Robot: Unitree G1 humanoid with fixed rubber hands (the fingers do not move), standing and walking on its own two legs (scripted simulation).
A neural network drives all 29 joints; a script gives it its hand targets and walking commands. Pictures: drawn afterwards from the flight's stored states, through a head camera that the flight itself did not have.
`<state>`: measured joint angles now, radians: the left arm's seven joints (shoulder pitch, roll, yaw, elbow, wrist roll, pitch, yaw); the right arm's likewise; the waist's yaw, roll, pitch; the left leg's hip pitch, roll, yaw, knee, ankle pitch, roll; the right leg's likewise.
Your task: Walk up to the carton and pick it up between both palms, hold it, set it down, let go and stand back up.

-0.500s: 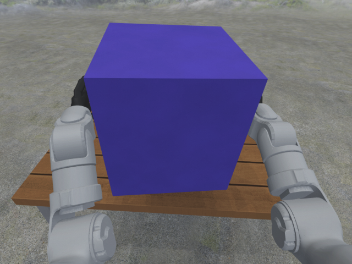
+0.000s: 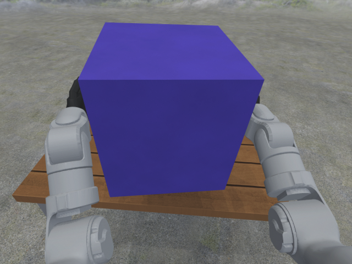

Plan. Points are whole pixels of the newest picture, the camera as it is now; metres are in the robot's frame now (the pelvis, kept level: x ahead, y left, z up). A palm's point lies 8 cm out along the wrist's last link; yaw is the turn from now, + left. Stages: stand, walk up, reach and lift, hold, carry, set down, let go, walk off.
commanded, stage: hold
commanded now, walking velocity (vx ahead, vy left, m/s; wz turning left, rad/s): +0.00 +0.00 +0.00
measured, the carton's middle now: (166, 107) +0.41 +0.01 +0.21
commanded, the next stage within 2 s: none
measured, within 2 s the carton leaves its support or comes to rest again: neither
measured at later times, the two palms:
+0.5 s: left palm (79, 111) +0.36 +0.18 +0.24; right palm (250, 109) +0.36 -0.17 +0.22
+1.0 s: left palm (80, 113) +0.36 +0.18 +0.24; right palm (251, 110) +0.36 -0.17 +0.22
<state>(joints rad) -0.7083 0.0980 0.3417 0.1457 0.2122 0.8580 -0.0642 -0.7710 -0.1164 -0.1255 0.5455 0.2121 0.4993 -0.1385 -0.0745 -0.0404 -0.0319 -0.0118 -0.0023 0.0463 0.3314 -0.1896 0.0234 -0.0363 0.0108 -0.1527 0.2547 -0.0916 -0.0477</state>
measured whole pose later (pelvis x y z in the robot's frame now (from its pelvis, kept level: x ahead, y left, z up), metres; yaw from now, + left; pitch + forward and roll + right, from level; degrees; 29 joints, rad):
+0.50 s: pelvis +0.00 +0.01 +0.00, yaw -1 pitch -8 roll -1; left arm -0.71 0.07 0.36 0.12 0.24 0.86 -0.07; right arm -0.76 -0.13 -0.12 0.53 0.21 0.50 -0.13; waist -0.07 -0.03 -0.02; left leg 0.01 -0.01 0.06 0.33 -0.19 0.03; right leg -0.03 0.01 -0.14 0.26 -0.09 -0.04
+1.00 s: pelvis +0.00 +0.00 +0.00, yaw +0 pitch -9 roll -1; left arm -0.68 0.07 0.35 0.11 0.23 0.86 -0.07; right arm -0.74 -0.11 -0.12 0.51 0.21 0.50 -0.14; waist -0.09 -0.04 -0.03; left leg 0.01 0.00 0.04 0.34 -0.20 0.02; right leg -0.02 0.01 -0.15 0.26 -0.10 -0.05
